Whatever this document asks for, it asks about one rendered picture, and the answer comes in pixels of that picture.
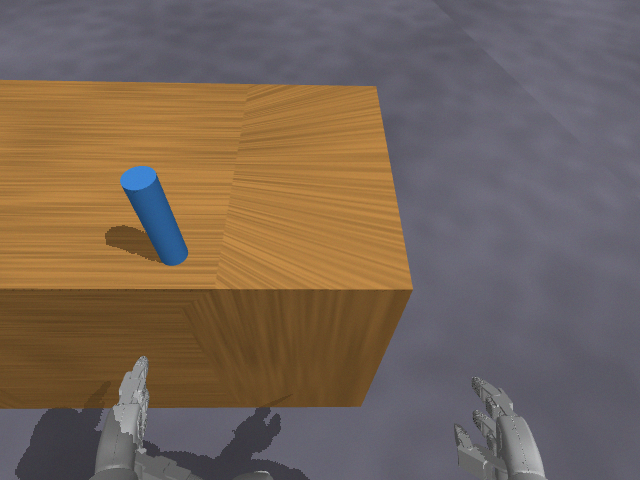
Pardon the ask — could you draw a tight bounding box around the left robot hand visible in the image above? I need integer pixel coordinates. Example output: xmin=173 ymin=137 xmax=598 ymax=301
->
xmin=94 ymin=356 xmax=204 ymax=480

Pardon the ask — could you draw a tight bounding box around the can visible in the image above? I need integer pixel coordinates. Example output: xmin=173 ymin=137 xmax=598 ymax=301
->
xmin=120 ymin=166 xmax=188 ymax=266

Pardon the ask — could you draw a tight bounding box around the right robot hand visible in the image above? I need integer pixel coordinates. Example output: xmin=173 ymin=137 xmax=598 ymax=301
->
xmin=454 ymin=377 xmax=545 ymax=480

